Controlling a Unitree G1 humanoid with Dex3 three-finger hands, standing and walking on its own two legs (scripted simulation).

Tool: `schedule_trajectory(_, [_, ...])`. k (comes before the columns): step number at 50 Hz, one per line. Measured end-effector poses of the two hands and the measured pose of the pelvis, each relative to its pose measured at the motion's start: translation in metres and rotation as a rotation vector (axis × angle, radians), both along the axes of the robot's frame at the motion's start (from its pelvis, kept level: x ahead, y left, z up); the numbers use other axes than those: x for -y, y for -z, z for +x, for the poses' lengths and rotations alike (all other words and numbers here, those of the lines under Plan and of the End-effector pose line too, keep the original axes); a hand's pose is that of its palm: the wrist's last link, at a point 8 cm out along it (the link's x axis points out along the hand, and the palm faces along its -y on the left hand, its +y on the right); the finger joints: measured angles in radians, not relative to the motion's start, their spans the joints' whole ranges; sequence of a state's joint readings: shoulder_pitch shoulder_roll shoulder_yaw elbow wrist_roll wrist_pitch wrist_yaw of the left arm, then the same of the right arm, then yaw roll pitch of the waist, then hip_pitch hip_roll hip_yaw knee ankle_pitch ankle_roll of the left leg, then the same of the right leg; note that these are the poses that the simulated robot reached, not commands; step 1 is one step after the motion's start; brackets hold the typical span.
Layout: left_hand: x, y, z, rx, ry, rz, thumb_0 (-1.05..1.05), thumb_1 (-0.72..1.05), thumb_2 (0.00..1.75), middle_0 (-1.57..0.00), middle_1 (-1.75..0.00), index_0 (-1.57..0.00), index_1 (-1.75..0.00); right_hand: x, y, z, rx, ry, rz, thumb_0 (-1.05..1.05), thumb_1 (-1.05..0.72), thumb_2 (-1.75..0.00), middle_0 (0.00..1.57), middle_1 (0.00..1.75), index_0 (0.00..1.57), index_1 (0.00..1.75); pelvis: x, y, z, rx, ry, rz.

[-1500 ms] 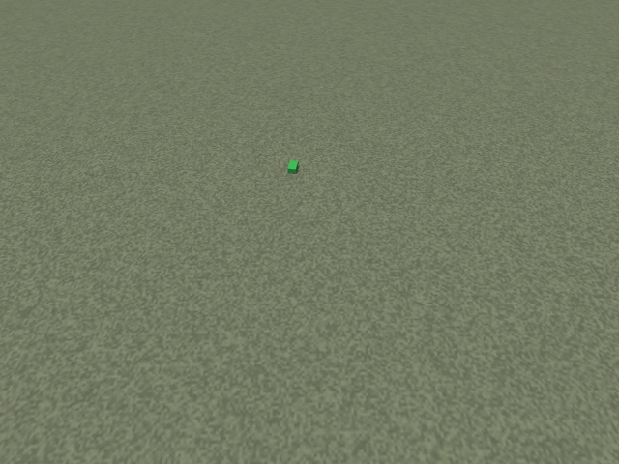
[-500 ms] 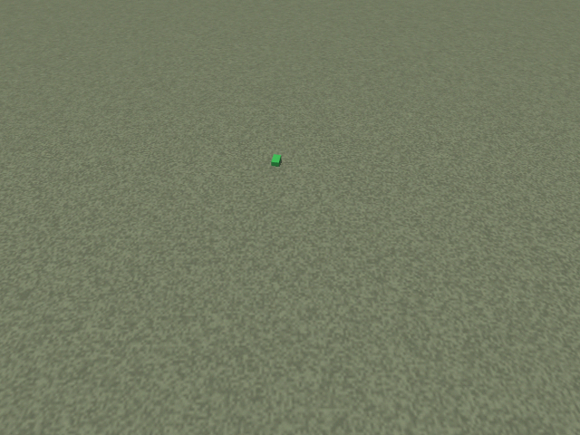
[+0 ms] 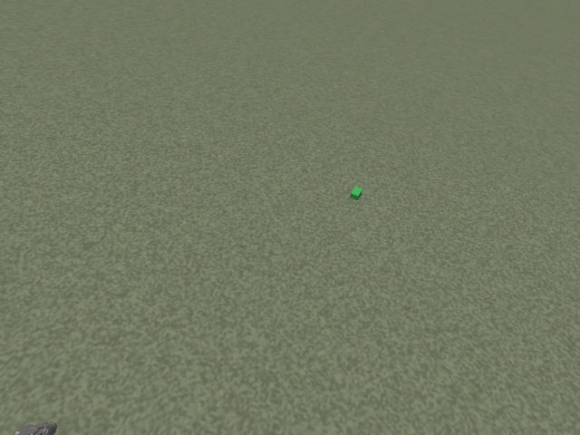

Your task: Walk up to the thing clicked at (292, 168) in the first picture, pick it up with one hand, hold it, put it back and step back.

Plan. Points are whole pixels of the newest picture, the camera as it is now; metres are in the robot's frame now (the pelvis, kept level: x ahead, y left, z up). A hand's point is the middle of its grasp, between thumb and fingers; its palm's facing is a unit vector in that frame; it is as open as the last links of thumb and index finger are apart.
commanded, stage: walk up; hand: left
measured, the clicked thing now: (356, 193) +1.45 -0.42 -0.73
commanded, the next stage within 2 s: none
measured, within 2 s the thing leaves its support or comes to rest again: neither
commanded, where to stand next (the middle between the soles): +1.46 -0.86 m, yaw +63 degrees
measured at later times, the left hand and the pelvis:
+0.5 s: hand (169, 373) +0.25 +0.18 -0.10, palm faces +0.33 -0.86 -0.39, open 7.4 cm; pelvis +0.24 -0.13 +0.00, yaw +21 degrees
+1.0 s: hand (264, 293) +0.43 +0.05 -0.15, palm faces +0.46 -0.84 -0.30, open 7.4 cm; pelvis +0.50 -0.24 -0.01, yaw +35 degrees
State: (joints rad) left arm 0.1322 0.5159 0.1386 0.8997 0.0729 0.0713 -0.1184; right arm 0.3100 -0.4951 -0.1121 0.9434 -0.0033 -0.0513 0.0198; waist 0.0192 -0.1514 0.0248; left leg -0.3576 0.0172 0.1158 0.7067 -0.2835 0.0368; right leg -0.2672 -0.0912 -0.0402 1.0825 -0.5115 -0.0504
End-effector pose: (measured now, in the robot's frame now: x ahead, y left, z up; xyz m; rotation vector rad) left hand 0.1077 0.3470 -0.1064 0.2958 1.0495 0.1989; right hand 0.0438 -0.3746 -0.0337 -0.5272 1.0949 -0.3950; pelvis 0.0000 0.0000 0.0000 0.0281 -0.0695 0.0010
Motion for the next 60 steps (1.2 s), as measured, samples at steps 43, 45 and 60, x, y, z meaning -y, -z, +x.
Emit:
schedule_trajectory(43, [0.252, 0.014, 0.165, -0.223, -0.542, -0.057, 0.01, 0.91, 0.9, -0.2, -0.3, -0.2, -0.3, 0.053, 0.039, 0.633, 0.035, -0.694, 0.076, 0.01, -0.9, -0.9, 0.21, 0.3, 0.21, 0.3, 0.193, 0.01, 0.423, -0.051, -0.54, 0.014])
schedule_trajectory(45, [0.257, 0.016, 0.201, -0.179, -0.519, -0.065, 0.01, 0.91, 0.9, -0.2, -0.3, -0.2, -0.3, 0.074, 0.035, 0.64, 0.019, -0.667, 0.053, 0.01, -0.9, -0.9, 0.21, 0.3, 0.21, 0.3, 0.204, 0.008, 0.443, -0.046, -0.553, 0.023])
schedule_trajectory(60, [0.338, -0.006, 0.392, 0.065, -0.614, 0.071, 0.0, 0.91, 0.9, -0.2, -0.3, -0.2, -0.3, 0.226, 0.054, 0.823, -0.138, -0.69, -0.101, 0.01, -0.9, -0.9, 0.21, 0.3, 0.21, 0.3, 0.322, 0.024, 0.614, -0.039, -0.728, -0.037])
